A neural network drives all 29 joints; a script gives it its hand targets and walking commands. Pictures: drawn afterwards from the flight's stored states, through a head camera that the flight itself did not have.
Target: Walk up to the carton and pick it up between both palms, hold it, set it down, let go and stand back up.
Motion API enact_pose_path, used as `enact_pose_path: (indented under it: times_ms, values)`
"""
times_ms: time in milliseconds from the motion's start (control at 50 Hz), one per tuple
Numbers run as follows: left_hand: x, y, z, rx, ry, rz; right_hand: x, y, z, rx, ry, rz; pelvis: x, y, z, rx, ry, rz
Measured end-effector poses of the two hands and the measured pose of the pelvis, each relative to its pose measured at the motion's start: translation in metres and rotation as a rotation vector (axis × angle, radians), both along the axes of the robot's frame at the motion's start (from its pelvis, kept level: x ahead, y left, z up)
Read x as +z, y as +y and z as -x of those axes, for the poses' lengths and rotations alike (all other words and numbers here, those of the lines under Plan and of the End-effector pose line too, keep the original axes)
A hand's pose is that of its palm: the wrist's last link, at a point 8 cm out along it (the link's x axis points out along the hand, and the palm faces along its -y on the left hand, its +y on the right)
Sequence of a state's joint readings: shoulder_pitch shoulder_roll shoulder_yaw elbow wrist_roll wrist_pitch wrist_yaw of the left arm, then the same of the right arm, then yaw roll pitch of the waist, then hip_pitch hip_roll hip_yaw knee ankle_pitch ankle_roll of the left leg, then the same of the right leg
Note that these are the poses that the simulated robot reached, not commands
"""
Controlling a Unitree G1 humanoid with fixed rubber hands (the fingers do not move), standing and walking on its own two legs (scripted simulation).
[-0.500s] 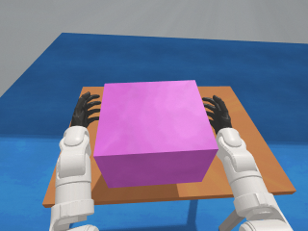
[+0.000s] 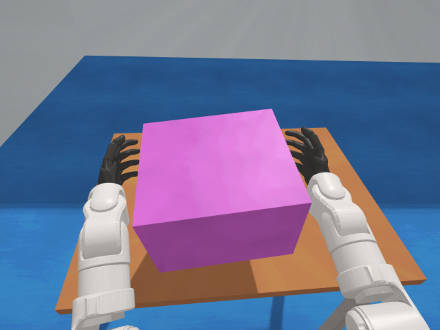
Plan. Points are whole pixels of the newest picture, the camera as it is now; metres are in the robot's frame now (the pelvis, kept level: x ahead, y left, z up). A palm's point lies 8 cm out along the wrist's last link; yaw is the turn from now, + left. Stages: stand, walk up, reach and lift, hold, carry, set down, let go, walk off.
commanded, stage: reach and lift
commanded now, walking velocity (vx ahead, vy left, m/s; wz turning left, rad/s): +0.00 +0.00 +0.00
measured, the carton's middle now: (217, 188) +0.38 +0.00 +0.08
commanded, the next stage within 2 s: hold in 0.20 s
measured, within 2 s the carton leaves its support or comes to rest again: neither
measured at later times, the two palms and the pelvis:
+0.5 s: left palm (108, 172) +0.34 +0.18 +0.18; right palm (322, 167) +0.33 -0.18 +0.17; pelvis -0.02 +0.00 +0.00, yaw +0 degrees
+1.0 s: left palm (93, 178) +0.32 +0.20 +0.18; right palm (312, 163) +0.33 -0.16 +0.18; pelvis -0.02 +0.00 +0.00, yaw +1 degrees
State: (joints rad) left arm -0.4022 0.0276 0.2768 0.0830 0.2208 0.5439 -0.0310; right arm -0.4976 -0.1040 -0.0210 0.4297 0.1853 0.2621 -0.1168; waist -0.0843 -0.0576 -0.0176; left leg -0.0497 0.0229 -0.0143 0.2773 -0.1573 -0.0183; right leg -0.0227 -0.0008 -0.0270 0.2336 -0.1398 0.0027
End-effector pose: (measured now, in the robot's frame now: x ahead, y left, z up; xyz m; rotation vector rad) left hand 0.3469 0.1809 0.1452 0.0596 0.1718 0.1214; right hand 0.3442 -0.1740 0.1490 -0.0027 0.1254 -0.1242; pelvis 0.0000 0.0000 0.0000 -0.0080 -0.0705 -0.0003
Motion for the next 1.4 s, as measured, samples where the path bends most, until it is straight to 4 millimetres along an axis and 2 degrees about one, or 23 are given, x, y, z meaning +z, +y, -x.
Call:
enact_pose_path:
  times_ms: [180, 280, 440, 580, 760, 900, 1140, 1260, 1400]
  values:
    - [-0.002, 0.012, 0.019, 0.019, -0.003, 0.016, -0.002, 0.012, 0.013, 0.011, -0.006, -0.031, 0.000, 0.004, 0.006, 0.011, -0.008, 0.002]
    - [0.014, 0.012, 0.023, 0.019, -0.032, 0.008, 0.008, 0.012, 0.018, 0.007, -0.040, -0.039, -0.001, 0.007, 0.011, 0.017, -0.003, 0.002]
    - [0.034, -0.001, 0.012, 0.005, -0.002, -0.026, 0.018, -0.001, 0.014, 0.002, -0.019, -0.044, -0.001, 0.005, 0.019, -0.001, -0.028, -0.008]
    - [0.029, -0.004, 0.012, 0.019, 0.014, -0.013, 0.018, -0.004, 0.008, 0.012, -0.008, -0.029, 0.000, -0.002, 0.020, -0.009, -0.034, -0.007]
    - [0.018, 0.011, 0.020, 0.047, 0.006, 0.008, 0.025, 0.011, 0.006, 0.033, -0.019, -0.024, -0.001, -0.008, 0.016, 0.009, -0.025, -0.002]
    - [0.025, 0.020, 0.025, 0.054, -0.012, -0.003, 0.029, 0.021, 0.008, 0.039, -0.037, -0.037, -0.001, -0.002, 0.016, 0.024, -0.021, -0.001]
    - [0.035, 0.006, 0.019, 0.026, 0.006, -0.015, 0.029, 0.007, 0.013, 0.016, -0.021, -0.044, 0.000, 0.006, 0.018, 0.003, -0.035, -0.004]
    - [0.035, 0.002, 0.015, 0.034, 0.012, -0.009, 0.030, 0.002, 0.007, 0.023, -0.017, -0.034, 0.000, 0.002, 0.018, -0.007, -0.028, -0.006]
    - [0.030, 0.005, 0.017, 0.049, 0.009, -0.003, 0.030, 0.006, 0.003, 0.037, -0.021, -0.022, 0.000, -0.005, 0.015, -0.002, -0.025, -0.003]
